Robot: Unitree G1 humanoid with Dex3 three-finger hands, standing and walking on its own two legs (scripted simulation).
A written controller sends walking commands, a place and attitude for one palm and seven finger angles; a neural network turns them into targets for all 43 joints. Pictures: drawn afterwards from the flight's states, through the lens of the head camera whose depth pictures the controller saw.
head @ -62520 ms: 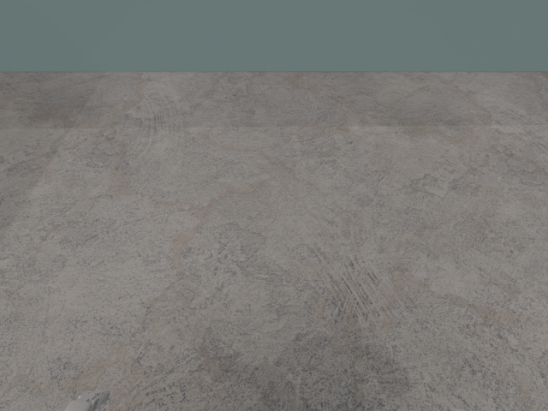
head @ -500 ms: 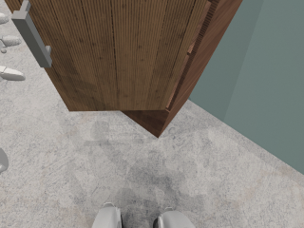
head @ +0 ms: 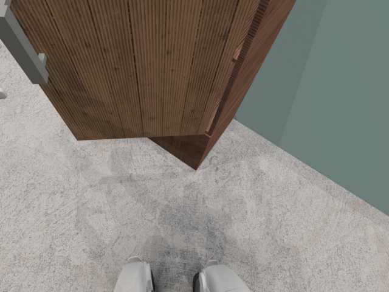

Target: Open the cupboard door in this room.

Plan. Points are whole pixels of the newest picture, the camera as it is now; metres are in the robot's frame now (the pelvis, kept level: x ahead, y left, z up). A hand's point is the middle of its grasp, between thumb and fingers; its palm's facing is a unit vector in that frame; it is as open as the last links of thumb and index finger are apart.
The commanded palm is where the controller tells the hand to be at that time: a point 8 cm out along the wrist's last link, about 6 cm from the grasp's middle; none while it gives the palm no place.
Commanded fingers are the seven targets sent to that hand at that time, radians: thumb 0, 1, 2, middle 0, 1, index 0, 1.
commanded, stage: slide the fingers in behind the handle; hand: left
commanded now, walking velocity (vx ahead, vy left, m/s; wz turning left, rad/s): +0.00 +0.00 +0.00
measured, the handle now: (24, 40) +0.55 +0.25 +0.12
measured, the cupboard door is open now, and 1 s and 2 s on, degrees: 41 41 41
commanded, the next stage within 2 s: close the thumb around the handle in 1.52 s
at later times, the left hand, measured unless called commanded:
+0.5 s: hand out of the picture +0.50 +0.29 +0.11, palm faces +0.06 -1.00 +0.01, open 14.0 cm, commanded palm +0.48 +0.32 +0.12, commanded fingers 0.00 -0.50 0.30 -0.30 -1.20 -0.30 -1.20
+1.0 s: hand (20, 64) +0.49 +0.25 +0.12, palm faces +0.04 -1.00 +0.01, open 14.0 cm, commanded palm +0.47 +0.29 +0.12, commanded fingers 0.00 -0.50 0.30 -0.30 -1.20 -0.30 -1.20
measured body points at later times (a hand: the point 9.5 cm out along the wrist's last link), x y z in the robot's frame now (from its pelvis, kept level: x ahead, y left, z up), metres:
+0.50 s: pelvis +0.00 +0.01 +0.00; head +0.13 +0.05 +0.43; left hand +0.49 +0.35 +0.12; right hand +0.01 -0.26 -0.09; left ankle +0.03 +0.10 -0.68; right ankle -0.02 -0.13 -0.68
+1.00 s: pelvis -0.01 +0.00 +0.01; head +0.10 +0.02 +0.44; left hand +0.48 +0.30 +0.13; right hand +0.00 -0.27 -0.10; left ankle +0.03 +0.10 -0.68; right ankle -0.02 -0.13 -0.68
